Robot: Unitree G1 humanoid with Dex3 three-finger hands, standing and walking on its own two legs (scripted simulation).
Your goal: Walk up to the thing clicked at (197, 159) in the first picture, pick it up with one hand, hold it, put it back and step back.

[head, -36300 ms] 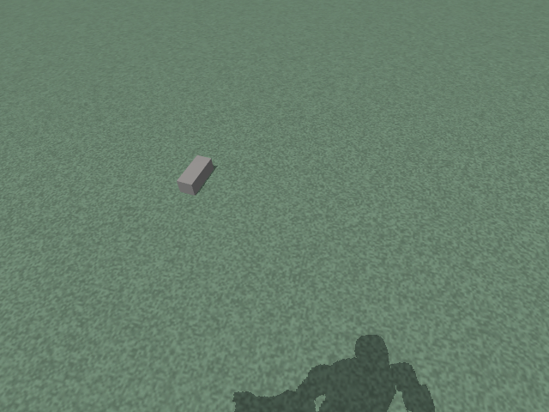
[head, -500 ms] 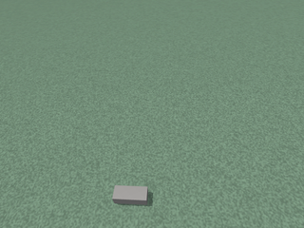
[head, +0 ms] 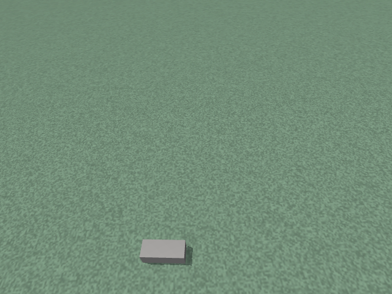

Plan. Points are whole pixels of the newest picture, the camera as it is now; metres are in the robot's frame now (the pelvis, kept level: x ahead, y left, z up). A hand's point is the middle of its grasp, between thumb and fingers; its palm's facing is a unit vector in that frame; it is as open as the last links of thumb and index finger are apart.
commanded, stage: stand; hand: left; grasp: from above
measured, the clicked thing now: (163, 251) +0.48 +0.21 -0.74
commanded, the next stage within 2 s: step back in 1.16 s
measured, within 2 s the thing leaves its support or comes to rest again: neither
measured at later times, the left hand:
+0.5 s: hand out of the picture +0.09 +0.23 -0.16, palm faces +0.01 -0.95 -0.32, open 7.4 cm
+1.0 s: hand out of the picture +0.10 +0.23 -0.15, palm faces +0.00 -0.94 -0.35, open 7.4 cm
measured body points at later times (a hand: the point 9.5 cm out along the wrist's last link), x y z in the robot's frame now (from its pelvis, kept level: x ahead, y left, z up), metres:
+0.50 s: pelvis +0.02 -0.01 +0.00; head +0.02 -0.02 +0.45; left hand +0.09 +0.27 -0.13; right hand +0.08 -0.29 -0.15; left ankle +0.02 +0.11 -0.75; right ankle +0.01 -0.11 -0.75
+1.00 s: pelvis +0.02 -0.02 +0.00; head +0.02 -0.03 +0.45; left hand +0.10 +0.28 -0.13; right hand +0.09 -0.31 -0.14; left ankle +0.02 +0.11 -0.75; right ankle +0.01 -0.11 -0.75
